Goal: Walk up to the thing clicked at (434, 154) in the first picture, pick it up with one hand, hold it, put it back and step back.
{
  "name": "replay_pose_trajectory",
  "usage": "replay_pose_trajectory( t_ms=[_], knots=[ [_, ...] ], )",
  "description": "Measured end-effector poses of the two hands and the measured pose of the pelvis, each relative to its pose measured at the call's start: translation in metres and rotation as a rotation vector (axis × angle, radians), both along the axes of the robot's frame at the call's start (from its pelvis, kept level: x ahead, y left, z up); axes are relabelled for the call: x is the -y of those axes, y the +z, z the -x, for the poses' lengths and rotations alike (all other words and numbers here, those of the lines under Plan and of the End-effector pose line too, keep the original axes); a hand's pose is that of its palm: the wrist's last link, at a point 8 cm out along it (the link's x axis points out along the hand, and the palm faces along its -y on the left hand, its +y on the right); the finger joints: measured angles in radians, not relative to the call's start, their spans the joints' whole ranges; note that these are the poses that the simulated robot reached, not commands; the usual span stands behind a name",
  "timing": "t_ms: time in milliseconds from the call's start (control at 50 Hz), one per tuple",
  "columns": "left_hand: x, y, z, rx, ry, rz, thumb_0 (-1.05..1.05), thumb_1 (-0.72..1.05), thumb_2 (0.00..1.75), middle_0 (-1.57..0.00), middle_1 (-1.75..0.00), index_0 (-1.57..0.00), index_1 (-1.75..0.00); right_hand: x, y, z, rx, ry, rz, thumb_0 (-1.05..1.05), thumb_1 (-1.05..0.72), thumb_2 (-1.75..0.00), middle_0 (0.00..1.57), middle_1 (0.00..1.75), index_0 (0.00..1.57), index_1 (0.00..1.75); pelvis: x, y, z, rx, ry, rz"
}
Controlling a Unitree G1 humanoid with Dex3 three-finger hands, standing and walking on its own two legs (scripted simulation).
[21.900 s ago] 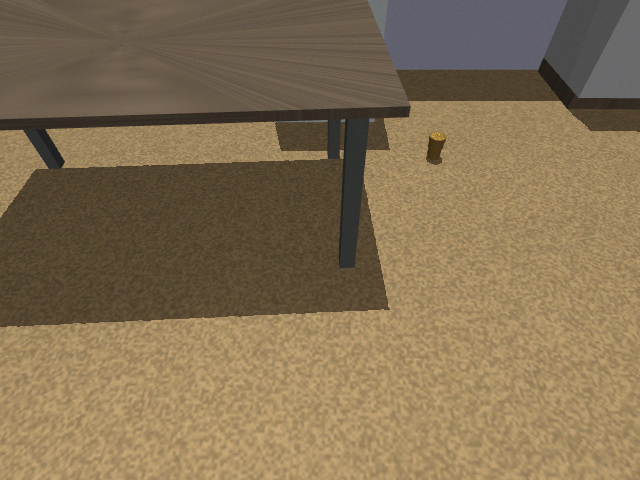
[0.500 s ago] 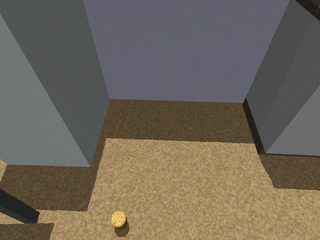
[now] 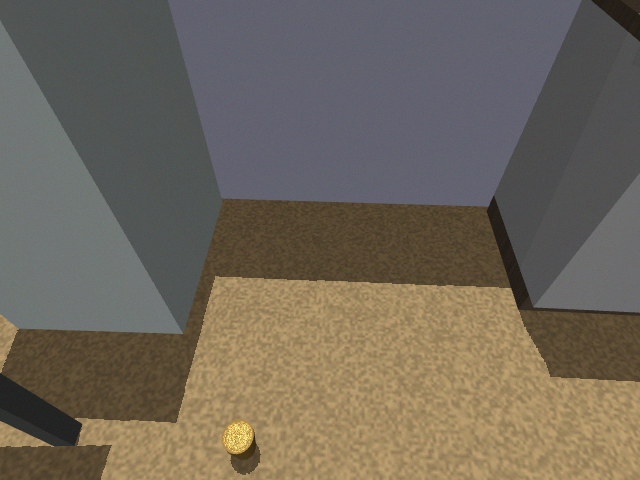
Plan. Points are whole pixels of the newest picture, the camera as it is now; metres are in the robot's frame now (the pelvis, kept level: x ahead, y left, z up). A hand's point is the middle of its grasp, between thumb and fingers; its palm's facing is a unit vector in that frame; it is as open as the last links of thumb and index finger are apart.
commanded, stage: stand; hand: left
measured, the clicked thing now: (241, 442) +0.34 +0.25 -0.72
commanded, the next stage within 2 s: rise first in 0.72 s
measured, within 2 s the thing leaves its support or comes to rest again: neither
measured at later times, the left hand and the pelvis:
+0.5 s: hand out of the picture +0.08 +0.25 -0.16, palm faces -0.03 -0.94 -0.35, open 7.4 cm; pelvis +0.01 +0.00 +0.00, yaw +0 degrees
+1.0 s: hand out of the picture +0.13 +0.25 -0.17, palm faces +0.02 -0.94 -0.33, open 8.2 cm; pelvis -0.01 +0.00 -0.01, yaw +1 degrees
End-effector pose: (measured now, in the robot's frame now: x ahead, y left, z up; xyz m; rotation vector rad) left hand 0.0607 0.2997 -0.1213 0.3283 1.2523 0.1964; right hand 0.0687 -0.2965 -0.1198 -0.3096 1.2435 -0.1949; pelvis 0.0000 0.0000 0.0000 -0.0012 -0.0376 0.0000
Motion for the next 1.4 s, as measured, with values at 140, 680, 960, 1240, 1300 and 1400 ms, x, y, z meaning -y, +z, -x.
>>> replay_pose_trajectory(
  t_ms=[140, 680, 960, 1240, 1300, 1400],
  knots=[
    [0.001, -0.002, 0.003, -0.016, 0.005, 0.002, 0.00, 0.90, 0.90, -0.20, -0.30, -0.20, -0.30, 0.002, -0.001, 0.004, -0.022, -0.002, 0.003, 0.01, -0.91, -0.90, 0.20, 0.30, 0.20, 0.30, 0.001, 0.000, -0.002, -0.003, 0.001, 0.000],
    [0.002, 0.000, -0.010, 0.021, 0.001, 0.003, 0.00, 0.90, 0.90, -0.20, -0.30, -0.20, -0.30, 0.001, 0.002, -0.009, 0.015, 0.010, 0.007, 0.01, -0.91, -0.90, 0.20, 0.30, 0.20, 0.30, 0.001, 0.000, -0.006, 0.004, 0.002, 0.001],
    [0.006, -0.004, -0.043, 0.133, 0.036, 0.018, 0.01, 0.76, 0.89, -0.21, -0.45, -0.20, -0.45, -0.015, -0.004, -0.013, 0.128, 0.016, -0.017, 0.01, -0.93, -0.90, 0.20, 0.30, 0.20, 0.30, 0.001, -0.010, 0.009, -0.070, 0.014, 0.006],
    [-0.003, -0.032, -0.077, 0.118, -0.083, -0.059, 0.00, -0.05, 0.92, -0.07, -0.99, -0.09, -0.96, -0.044, -0.031, -0.026, 0.258, -0.002, -0.085, 0.01, -0.93, -0.90, 0.20, 0.30, 0.20, 0.30, -0.003, -0.048, 0.012, -0.218, -0.007, 0.011],
    [-0.005, -0.039, -0.071, 0.107, -0.077, -0.072, 0.00, -0.19, 0.92, -0.06, -1.01, -0.08, -0.99, -0.045, -0.035, -0.038, 0.294, 0.014, -0.079, 0.01, -0.92, -0.90, 0.20, 0.30, 0.20, 0.30, -0.003, -0.057, 0.011, -0.240, -0.007, 0.012],
    [-0.009, -0.045, -0.066, 0.118, -0.082, -0.091, 0.00, -0.34, 0.91, -0.06, -1.02, -0.07, -1.00, -0.046, -0.040, -0.059, 0.348, 0.048, -0.061, 0.01, -0.92, -0.90, 0.20, 0.30, 0.20, 0.30, -0.003, -0.069, 0.009, -0.268, -0.002, 0.017]
  ],
)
